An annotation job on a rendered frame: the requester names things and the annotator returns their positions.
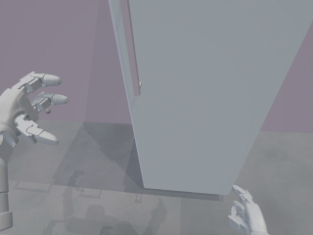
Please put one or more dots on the left robot forearm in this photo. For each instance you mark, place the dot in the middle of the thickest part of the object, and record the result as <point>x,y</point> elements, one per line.
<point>8,140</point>

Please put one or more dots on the fridge door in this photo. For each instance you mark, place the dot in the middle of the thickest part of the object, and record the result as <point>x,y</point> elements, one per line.
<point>210,72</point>

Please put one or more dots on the handle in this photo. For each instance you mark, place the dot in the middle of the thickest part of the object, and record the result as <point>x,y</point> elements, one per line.
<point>130,45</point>

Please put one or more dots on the right robot hand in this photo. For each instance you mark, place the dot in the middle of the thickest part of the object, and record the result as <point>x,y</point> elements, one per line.
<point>251,218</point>

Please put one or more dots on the left robot hand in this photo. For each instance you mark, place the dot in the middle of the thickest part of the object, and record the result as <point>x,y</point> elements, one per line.
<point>14,104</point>

